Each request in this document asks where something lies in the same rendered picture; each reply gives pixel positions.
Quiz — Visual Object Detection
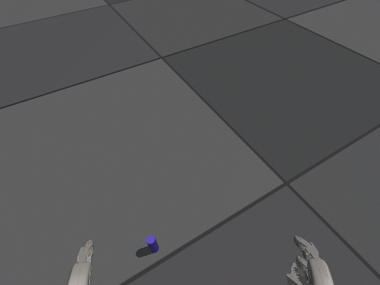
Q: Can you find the can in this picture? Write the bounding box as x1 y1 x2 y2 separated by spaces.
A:
146 235 159 253

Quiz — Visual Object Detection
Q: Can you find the left robot hand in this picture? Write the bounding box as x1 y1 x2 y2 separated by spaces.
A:
66 240 94 285

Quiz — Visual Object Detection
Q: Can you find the right robot hand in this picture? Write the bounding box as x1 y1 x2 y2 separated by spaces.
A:
287 236 334 285

